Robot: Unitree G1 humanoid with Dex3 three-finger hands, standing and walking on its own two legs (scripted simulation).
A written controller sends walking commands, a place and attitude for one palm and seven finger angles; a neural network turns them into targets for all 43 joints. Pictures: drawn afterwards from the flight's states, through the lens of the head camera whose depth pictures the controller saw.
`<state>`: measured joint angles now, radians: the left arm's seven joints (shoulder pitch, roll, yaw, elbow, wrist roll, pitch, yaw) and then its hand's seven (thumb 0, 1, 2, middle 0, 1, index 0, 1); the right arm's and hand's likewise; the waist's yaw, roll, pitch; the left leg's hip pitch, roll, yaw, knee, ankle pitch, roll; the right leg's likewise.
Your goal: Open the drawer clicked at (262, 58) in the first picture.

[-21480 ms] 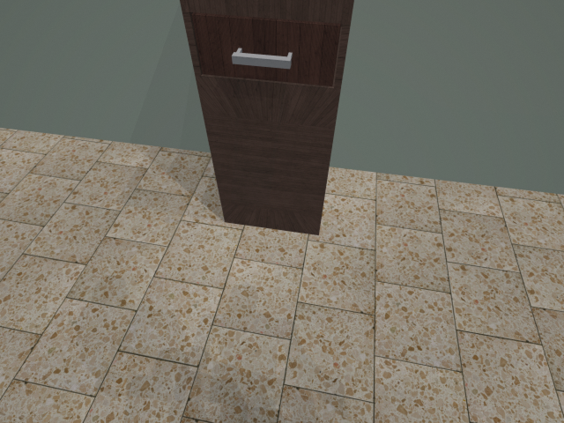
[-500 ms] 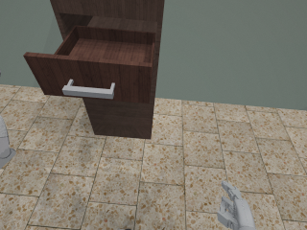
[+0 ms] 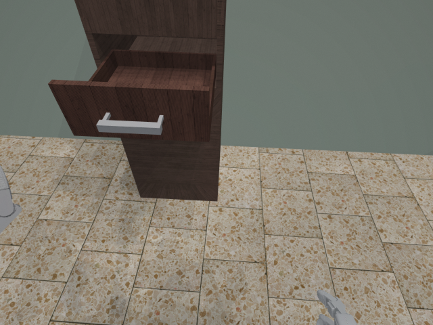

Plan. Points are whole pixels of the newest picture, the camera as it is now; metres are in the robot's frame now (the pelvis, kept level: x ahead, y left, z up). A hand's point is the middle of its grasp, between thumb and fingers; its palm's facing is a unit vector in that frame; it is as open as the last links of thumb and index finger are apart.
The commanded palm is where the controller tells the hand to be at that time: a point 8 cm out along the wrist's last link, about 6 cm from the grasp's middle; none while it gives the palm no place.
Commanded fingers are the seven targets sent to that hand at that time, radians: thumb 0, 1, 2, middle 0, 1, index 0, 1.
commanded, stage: stop stepping back and stand still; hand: left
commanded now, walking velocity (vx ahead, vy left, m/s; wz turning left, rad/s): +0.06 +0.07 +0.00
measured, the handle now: (132, 122) +0.57 +0.24 +0.05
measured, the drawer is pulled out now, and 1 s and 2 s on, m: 0.30 0.30 0.30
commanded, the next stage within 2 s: let the arm hang, fingers relaxed in 0.08 s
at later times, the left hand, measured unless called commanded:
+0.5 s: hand out of the picture +0.03 +0.18 -0.17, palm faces +0.05 -0.98 -0.19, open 7.0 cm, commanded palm none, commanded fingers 0.00 0.90 0.90 -0.20 -0.30 -0.20 -0.30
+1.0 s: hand out of the picture +0.00 +0.19 -0.16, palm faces +0.07 -0.97 -0.23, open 7.3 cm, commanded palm none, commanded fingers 0.00 0.90 0.90 -0.20 -0.30 -0.20 -0.30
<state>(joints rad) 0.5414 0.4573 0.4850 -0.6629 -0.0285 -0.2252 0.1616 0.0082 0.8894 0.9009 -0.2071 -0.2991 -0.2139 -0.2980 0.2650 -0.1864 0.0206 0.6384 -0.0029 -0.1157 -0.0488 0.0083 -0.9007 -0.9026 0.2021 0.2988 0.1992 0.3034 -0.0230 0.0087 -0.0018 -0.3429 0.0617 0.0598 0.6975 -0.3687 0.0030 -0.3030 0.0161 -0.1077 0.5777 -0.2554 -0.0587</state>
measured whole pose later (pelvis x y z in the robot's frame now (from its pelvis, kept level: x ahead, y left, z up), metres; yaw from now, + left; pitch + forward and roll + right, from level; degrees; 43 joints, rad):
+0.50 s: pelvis +0.00 +0.00 +0.00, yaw +4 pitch -2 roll +0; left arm 0.29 0.18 0.00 0.88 0.01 0.06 0.02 -0.01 0.99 0.90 -0.20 -0.30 -0.21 -0.30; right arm 0.21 -0.20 0.01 0.89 -0.02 0.03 0.00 0.00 -0.91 -0.90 0.20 0.30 0.20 0.30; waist -0.03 -0.01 0.08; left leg -0.32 0.01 0.00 0.59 -0.24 0.00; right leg -0.27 0.03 0.01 0.59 -0.30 -0.02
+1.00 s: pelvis +0.00 +0.01 +0.02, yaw +3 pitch -2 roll +0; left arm 0.25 0.17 0.00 1.12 0.01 0.01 0.03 0.00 0.91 0.90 -0.20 -0.30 -0.20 -0.30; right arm 0.27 -0.15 -0.01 1.11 -0.02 0.02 -0.03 0.00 -0.91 -0.90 0.20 0.30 0.20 0.30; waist -0.01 0.02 0.06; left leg -0.22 0.00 0.02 0.42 -0.16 0.01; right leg -0.18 0.02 0.03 0.43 -0.22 -0.01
